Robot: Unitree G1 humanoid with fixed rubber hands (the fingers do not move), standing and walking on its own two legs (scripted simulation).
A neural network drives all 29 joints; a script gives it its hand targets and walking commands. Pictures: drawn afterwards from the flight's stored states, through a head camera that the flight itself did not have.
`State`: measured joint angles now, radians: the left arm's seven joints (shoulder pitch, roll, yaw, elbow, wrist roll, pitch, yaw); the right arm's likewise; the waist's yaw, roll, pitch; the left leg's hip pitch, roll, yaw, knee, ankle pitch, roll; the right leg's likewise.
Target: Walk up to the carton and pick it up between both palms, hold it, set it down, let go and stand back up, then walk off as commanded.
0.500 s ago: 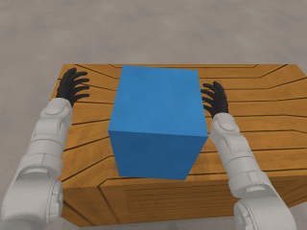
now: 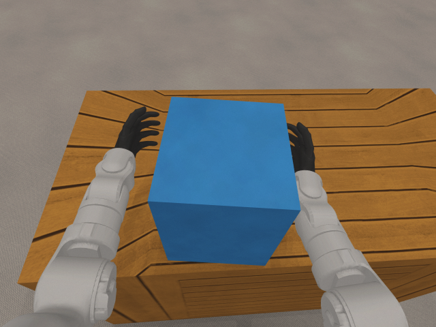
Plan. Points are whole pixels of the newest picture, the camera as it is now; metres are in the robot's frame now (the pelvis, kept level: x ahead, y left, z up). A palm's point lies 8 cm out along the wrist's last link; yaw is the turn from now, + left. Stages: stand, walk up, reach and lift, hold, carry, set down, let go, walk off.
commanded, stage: reach and lift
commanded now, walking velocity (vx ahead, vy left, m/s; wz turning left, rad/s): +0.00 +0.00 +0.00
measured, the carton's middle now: (221, 187) +0.36 -0.01 +0.03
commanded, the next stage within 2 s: none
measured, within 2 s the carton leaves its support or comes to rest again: leaves its support in 1.74 s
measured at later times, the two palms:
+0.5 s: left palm (131, 157) +0.40 +0.16 +0.08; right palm (295, 173) +0.36 -0.14 +0.08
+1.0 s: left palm (130, 155) +0.40 +0.16 +0.08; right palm (291, 177) +0.35 -0.13 +0.08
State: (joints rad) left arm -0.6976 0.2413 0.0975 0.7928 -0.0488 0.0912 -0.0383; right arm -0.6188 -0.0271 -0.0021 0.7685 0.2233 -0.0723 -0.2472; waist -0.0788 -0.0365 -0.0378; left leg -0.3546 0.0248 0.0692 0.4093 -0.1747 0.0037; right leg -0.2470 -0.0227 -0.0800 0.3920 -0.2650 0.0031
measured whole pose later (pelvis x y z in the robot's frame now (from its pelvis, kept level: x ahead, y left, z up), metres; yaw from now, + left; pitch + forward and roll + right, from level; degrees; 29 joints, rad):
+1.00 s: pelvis -0.02 +0.00 +0.00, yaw +0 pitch +6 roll +0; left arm -0.70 0.12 0.29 0.80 0.30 0.02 -0.07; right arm -0.62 0.18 -0.33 0.85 -0.19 -0.23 -0.20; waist -0.08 -0.07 -0.05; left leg -0.35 0.02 0.07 0.38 -0.13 0.01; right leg -0.25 -0.02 -0.08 0.37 -0.23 0.01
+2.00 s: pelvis -0.03 +0.00 +0.00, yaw +0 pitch +6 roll -1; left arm -0.69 0.05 0.29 0.81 0.33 -0.17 0.00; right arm -0.58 0.12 -0.33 0.93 -0.18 -0.52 -0.19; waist -0.06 -0.06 -0.06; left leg -0.34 0.02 0.07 0.33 -0.09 0.01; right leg -0.25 -0.02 -0.08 0.32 -0.19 0.01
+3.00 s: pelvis -0.05 +0.01 +0.00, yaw +0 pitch -4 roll -1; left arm -0.81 0.04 0.23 0.56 0.30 0.48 0.06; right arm -0.75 -0.02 -0.14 0.76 0.10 0.12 -0.16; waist -0.05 -0.08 -0.05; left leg -0.18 0.03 0.07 0.35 -0.10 0.02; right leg -0.07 -0.02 -0.08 0.32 -0.18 0.01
